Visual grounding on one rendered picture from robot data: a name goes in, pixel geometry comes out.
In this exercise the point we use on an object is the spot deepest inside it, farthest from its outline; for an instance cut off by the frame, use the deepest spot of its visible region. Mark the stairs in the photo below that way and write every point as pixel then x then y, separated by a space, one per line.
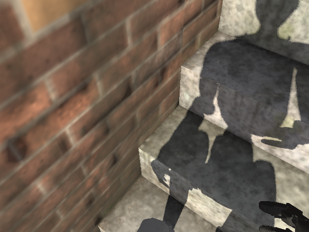
pixel 240 134

